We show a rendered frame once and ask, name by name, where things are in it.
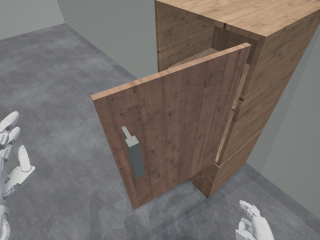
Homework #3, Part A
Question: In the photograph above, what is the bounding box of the cupboard door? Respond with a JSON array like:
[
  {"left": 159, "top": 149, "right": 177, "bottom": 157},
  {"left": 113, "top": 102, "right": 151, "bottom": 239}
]
[{"left": 91, "top": 42, "right": 252, "bottom": 210}]

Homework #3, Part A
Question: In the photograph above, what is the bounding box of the handle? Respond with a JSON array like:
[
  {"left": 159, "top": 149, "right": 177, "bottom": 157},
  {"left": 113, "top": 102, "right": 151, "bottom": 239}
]
[{"left": 121, "top": 126, "right": 145, "bottom": 178}]

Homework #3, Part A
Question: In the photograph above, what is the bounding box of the robot right hand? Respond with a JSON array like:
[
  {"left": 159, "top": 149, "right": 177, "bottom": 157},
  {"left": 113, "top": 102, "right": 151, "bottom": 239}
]
[{"left": 235, "top": 200, "right": 274, "bottom": 240}]

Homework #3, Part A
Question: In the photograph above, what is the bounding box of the robot left hand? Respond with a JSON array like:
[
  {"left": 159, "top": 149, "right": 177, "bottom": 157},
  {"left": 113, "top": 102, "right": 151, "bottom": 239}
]
[{"left": 0, "top": 111, "right": 35, "bottom": 205}]

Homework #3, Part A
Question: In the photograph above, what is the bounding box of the robot left forearm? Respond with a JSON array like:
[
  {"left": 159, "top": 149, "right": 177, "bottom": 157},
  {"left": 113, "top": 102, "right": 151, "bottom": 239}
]
[{"left": 0, "top": 205, "right": 12, "bottom": 240}]

